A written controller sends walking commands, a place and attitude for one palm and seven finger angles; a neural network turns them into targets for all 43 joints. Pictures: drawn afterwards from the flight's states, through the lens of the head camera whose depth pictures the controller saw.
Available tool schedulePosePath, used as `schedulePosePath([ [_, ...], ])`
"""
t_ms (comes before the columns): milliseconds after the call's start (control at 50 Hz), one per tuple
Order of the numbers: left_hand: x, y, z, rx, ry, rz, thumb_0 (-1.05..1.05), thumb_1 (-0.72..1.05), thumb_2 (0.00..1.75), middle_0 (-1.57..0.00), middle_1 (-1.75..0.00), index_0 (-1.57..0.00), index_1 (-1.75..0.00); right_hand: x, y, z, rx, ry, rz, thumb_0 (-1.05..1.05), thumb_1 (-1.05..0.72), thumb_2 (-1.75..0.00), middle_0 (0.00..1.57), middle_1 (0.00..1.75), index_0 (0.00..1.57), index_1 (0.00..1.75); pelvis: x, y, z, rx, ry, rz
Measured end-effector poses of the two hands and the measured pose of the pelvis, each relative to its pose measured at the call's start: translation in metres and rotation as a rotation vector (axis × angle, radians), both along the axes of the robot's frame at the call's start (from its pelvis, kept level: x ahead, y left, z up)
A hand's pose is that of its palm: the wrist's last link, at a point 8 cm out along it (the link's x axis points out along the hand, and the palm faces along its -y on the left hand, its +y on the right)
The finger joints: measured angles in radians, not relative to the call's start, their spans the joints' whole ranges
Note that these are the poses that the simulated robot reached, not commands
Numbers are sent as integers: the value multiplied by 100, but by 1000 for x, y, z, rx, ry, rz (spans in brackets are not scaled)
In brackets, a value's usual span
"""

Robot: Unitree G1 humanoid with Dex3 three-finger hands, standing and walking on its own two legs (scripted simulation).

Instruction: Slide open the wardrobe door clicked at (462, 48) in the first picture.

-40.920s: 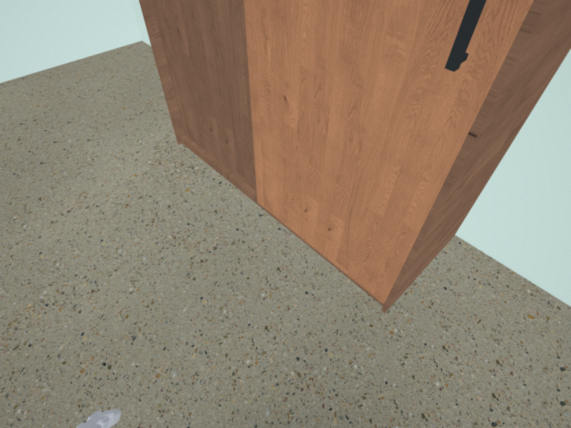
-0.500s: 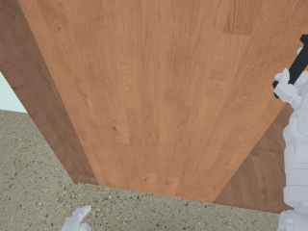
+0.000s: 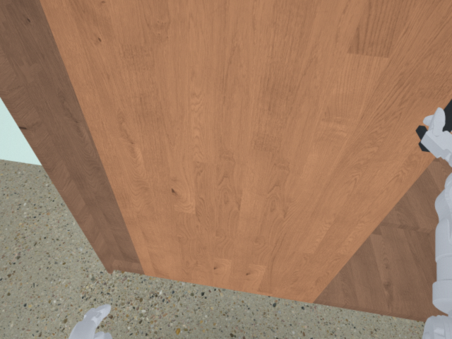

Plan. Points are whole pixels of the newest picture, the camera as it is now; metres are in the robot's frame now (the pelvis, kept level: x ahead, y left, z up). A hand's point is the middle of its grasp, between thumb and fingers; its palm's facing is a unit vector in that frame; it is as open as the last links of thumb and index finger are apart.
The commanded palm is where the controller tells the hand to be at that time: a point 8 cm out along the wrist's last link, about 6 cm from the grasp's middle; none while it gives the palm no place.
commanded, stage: loosen the grip on the handle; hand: right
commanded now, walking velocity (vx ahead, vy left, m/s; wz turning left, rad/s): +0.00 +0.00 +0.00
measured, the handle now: (448, 106) +0.42 -0.32 +0.26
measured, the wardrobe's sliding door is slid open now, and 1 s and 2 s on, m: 0.54 0.53 0.53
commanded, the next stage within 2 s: slip the hand off the handle in 0.66 s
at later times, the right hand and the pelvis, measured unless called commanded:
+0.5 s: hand (426, 134) +0.39 -0.29 +0.22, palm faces +0.53 +0.83 -0.20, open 12.9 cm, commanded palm +0.34 -0.33 +0.22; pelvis -0.02 +0.02 +0.00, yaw -1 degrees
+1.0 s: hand (441, 138) +0.38 -0.31 +0.22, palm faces +0.54 +0.82 -0.17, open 14.5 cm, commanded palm +0.34 -0.36 +0.22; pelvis -0.01 +0.03 -0.01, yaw -1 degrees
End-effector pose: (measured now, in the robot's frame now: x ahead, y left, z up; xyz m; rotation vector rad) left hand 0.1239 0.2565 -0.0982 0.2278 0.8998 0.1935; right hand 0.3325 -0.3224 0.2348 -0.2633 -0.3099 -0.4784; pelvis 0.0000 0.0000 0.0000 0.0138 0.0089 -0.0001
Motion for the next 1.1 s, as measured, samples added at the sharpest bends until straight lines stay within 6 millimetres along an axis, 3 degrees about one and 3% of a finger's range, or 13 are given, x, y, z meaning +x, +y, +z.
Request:
schedulePosePath([
  [120, 1, -10, 0, -13, -11, -35, 1, 91, 90, -20, -30, -20, -30, 5, -5, 5, -40, 25, -7, -10, -65, -83, 46, 138, 4, 121, -4, 1, -1, -3, -12, -11],
  [240, -16, -10, 8, 0, 6, -100, 1, 91, 90, -20, -30, -21, -30, 10, -14, 5, 83, 5, -32, -7, -45, -74, 52, 143, 27, 135, -16, 15, 0, -2, 11, -23],
  [340, -32, 3, 4, 22, 20, -81, 1, 91, 90, -20, -30, -21, -30, 11, -1, -4, -19, 89, -61, -3, -14, -56, 49, 142, 38, 139, -24, 16, -2, 7, 13, -30],
  [440, -49, 16, -5, 43, 76, -26, 1, 91, 90, -20, -30, -21, -30, 11, 0, -6, 11, 71, -62, -1, 22, -37, 48, 140, 37, 134, -23, 18, -2, 4, 18, -20],
  [560, -59, 26, -10, 62, 145, 1, 1, 91, 90, -20, -30, -21, -30, 12, -4, -9, 0, 31, -54, -1, 45, -26, 52, 141, 32, 127, -14, 22, -3, 3, 26, -26],
  [660, -55, 30, -13, 67, 180, 2, 1, 91, 90, -20, -30, -21, -30, 13, -6, -8, -5, 22, -49, -1, 52, -22, 55, 140, 33, 125, -7, 25, -4, 3, 37, -34],
  [920, -21, 30, -9, 46, 66, 13, 1, 91, 90, -20, -30, -21, -30, 8, -6, -8, 28, 50, -41, -1, 56, -20, 51, 131, 29, 119, -4, 31, -5, -11, 43, -23],
  [1000, -24, 33, -7, 55, 50, 25, 1, 91, 90, -20, -30, -21, -30, 5, -21, -11, 50, 65, -80, -1, 56, -20, 49, 128, 29, 118, -9, 33, -6, -9, 46, -18],
  [1100, -44, 39, -10, 80, 93, 35, 1, 91, 90, -20, -30, -21, -30, -4, -49, -11, 51, 76, -160, -1, 56, -20, 41, 123, 28, 117, -14, 32, -9, 0, 57, -19],
])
